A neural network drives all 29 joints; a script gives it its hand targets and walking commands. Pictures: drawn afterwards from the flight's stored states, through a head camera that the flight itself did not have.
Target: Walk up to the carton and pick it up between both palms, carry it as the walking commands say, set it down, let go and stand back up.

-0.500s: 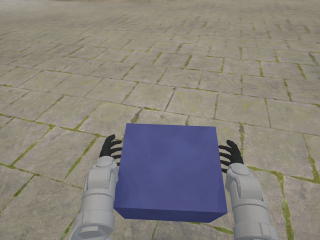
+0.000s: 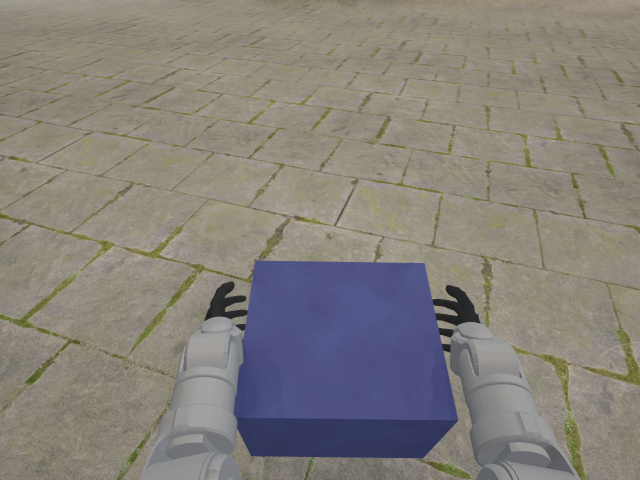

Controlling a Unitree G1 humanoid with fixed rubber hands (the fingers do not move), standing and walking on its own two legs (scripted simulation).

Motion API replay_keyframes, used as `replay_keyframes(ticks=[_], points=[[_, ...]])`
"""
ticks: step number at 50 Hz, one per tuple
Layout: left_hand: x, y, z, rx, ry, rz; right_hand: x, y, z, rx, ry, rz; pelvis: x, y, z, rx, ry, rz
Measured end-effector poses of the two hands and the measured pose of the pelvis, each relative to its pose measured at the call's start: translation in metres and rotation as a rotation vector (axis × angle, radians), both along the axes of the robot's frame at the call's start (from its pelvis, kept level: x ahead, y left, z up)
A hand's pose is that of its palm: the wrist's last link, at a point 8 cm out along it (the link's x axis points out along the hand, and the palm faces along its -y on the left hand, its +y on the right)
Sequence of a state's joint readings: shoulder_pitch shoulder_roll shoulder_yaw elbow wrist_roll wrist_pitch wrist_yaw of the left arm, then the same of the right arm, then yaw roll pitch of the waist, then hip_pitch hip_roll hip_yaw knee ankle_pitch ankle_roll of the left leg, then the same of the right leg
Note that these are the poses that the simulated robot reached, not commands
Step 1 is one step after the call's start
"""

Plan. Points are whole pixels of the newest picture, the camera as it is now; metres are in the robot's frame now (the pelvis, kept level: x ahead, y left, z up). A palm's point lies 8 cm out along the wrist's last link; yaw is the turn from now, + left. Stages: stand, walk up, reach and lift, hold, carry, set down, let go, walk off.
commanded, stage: set down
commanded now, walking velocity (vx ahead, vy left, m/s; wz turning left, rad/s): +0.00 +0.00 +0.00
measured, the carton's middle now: (338, 358) +0.32 +0.03 -0.05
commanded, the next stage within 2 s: none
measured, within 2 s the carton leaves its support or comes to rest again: neither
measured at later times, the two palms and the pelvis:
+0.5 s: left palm (221, 349) +0.31 +0.21 -0.04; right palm (442, 354) +0.34 -0.13 -0.04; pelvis +0.02 -0.01 +0.00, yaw -1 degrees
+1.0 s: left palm (227, 380) +0.32 +0.21 -0.14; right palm (423, 371) +0.36 -0.12 -0.13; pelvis -0.02 +0.01 -0.06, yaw -1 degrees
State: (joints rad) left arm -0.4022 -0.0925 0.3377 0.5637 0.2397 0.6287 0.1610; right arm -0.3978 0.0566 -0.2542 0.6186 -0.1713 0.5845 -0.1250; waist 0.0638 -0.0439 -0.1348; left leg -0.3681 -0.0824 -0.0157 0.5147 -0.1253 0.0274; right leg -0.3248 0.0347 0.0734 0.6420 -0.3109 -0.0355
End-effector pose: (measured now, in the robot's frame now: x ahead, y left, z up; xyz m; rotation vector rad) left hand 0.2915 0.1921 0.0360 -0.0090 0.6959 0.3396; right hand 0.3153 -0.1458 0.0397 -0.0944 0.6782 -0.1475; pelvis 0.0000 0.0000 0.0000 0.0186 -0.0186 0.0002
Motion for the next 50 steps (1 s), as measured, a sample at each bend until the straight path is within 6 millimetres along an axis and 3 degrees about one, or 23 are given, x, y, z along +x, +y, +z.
replay_keyframes(ticks=[7, 18, 25, 33, 43, 50], points=[[-0.004, 0.016, -0.010, -0.003, 0.015, 0.074, 0.014, 0.017, -0.017, 0.006, 0.016, 0.069, 0.007, -0.008, 0.001, 0.010, 0.010, -0.002], [0.015, 0.013, -0.039, 0.000, 0.050, 0.055, 0.027, 0.014, -0.050, 0.009, 0.061, 0.061, 0.022, -0.011, 0.001, 0.011, 0.050, -0.003], [0.019, 0.013, -0.072, -0.012, 0.073, 0.027, 0.025, 0.012, -0.082, -0.001, 0.102, 0.055, 0.025, -0.009, -0.002, -0.006, 0.149, -0.012], [0.020, 0.016, -0.107, -0.001, 0.073, -0.007, 0.024, 0.014, -0.116, -0.018, 0.106, 0.062, 0.017, -0.001, -0.011, -0.024, 0.292, -0.016], [0.009, 0.026, -0.152, -0.021, 0.066, -0.001, 0.031, 0.023, -0.153, -0.028, 0.096, 0.098, -0.006, 0.010, -0.037, -0.041, 0.425, -0.014], [0.025, 0.022, -0.174, -0.018, 0.027, 0.034, 0.048, 0.022, -0.169, -0.049, 0.048, 0.106, -0.023, 0.013, -0.062, -0.047, 0.489, -0.009]])
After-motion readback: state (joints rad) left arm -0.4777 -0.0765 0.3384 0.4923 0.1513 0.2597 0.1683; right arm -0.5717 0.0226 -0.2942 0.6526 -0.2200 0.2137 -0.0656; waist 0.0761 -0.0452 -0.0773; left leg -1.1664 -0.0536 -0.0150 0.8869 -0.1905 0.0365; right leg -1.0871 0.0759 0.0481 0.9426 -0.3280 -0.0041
